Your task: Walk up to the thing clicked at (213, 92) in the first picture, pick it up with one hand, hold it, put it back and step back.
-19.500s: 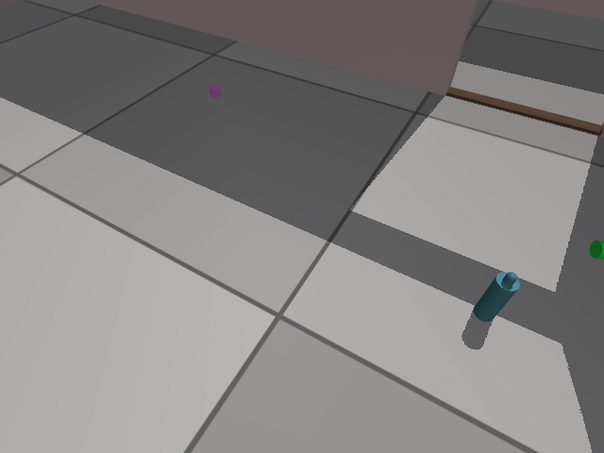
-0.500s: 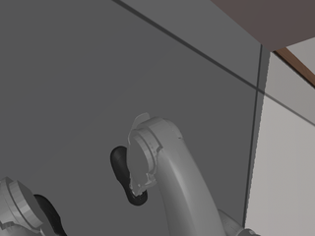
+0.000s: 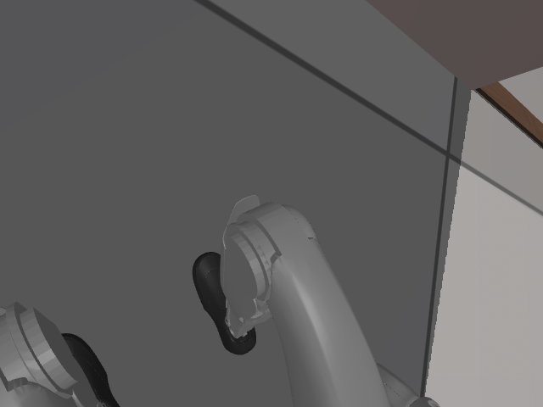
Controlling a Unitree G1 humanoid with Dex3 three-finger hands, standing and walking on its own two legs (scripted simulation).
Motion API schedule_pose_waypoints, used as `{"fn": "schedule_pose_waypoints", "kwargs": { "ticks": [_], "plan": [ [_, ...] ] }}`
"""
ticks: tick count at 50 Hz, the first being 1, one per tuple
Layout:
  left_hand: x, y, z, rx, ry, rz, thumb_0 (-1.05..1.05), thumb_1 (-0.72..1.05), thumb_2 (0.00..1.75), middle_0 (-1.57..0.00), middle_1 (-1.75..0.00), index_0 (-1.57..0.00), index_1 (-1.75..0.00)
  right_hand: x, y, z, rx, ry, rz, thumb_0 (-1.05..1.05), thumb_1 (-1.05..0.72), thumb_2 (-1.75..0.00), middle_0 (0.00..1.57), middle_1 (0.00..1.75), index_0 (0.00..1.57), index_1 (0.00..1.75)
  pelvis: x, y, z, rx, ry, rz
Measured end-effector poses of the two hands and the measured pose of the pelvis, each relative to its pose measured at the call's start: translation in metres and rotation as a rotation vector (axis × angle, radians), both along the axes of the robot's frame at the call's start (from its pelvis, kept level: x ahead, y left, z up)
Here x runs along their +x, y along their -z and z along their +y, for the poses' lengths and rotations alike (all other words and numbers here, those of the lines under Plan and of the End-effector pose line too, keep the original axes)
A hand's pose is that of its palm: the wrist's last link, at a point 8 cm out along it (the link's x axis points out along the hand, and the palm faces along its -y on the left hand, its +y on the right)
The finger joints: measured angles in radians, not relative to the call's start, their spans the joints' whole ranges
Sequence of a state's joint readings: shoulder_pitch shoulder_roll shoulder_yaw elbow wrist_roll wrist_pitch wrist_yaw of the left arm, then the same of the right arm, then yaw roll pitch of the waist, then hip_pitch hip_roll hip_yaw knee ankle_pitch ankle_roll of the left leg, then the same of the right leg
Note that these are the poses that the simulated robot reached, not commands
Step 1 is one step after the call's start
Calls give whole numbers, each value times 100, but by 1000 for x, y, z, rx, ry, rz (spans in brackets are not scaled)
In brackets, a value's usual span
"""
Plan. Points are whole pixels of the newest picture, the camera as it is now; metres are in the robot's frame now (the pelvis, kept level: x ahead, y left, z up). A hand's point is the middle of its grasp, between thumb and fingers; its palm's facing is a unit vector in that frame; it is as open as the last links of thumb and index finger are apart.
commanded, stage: settle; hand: left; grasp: from above
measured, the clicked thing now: out of the picture +0.48 +0.33 -0.28
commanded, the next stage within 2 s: lift in 1.04 s
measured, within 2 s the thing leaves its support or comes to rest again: leaves its support in 0.38 s
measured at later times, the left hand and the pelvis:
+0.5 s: hand out of the picture +0.48 +0.33 -0.24, palm faces -0.37 -0.19 -0.91, open 9.1 cm; pelvis +0.00 +0.00 +0.00, yaw +1 degrees
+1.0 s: hand out of the picture +0.47 +0.34 -0.15, palm faces -0.40 -0.16 -0.90, open 9.1 cm; pelvis +0.00 -0.01 +0.01, yaw +6 degrees
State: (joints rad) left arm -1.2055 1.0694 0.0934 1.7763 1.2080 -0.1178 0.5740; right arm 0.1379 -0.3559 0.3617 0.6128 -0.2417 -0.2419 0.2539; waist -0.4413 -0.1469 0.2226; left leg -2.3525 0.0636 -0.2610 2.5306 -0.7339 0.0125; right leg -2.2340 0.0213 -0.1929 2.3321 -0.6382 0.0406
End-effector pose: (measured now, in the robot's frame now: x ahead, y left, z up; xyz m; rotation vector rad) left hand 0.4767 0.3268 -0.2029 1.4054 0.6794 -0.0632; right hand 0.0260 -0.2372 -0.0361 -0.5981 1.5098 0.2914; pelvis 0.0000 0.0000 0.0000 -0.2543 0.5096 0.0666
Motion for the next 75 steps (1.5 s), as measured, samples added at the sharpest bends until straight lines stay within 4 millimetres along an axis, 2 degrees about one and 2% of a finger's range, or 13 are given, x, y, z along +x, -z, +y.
{"fn": "schedule_pose_waypoints", "kwargs": {
  "ticks": [16, 21, 31, 39, 46, 52, 65, 70, 75],
  "plan": [
    [2, -2, 1, 3, -6, -12, 0, 11, 47, -77, -47, -77, -47, 4, -4, -4, -16, -4, 0, 0, -91, -90, 20, 30, 20, 30, 0, -3, 0, -1, -2, 7],
    [6, -10, 2, 7, -9, -40, 0, 11, 47, -78, -46, -78, -47, 4, -4, -5, -15, 11, 0, 0, -92, -90, 20, 30, 20, 30, 2, -4, 0, 3, -4, 17],
    [13, -50, 11, 31, -17, -72, 0, 10, 47, -80, -45, -79, -45, 16, 2, -12, 3, 59, -42, 1, -91, -90, 20, 30, 20, 30, 4, -7, -1, 18, -13, 55],
    [5, -85, 15, 33, -3, -35, 0, 9, 48, -81, -44, -80, -44, 30, 15, -19, 21, 99, -89, 1, -91, -90, 20, 30, 20, 30, 4, -9, -3, 45, -30, 76],
    [-1, -105, 12, 28, 14, -24, 0, 8, 48, -82, -43, -81, -43, 39, 25, -24, 14, 116, -117, 1, -90, -89, 20, 30, 20, 30, 1, -11, -7, 69, -43, 71],
    [-1, -120, 10, 30, 16, -44, 0, 8, 48, -82, -42, -81, -43, 38, 29, -28, -6, 138, -125, 1, -90, -89, 20, 30, 20, 30, -2, -13, -9, 82, -48, 71],
    [-3, -149, 13, 32, 1, -33, 0, 13, 42, -81, -42, -80, -42, 22, 22, -31, -47, 215, -96, 1, -90, -90, 20, 30, 20, 30, -3, -25, -10, 94, -58, 90],
    [-13, -165, 15, 23, 6, -23, 0, 15, 39, -79, -43, -78, -43, 22, 14, -33, -64, 242, -90, 1, -91, -90, 21, 30, 20, 30, -4, -35, -9, 96, -67, 102],
    [-28, -186, 20, 22, 13, -21, 0, 15, 39, -79, -43, -78, -43, 31, 6, -36, -74, 257, -106, 1, -91, -90, 21, 30, 20, 30, -6, -49, -9, 104, -80, 111]
  ]
}}
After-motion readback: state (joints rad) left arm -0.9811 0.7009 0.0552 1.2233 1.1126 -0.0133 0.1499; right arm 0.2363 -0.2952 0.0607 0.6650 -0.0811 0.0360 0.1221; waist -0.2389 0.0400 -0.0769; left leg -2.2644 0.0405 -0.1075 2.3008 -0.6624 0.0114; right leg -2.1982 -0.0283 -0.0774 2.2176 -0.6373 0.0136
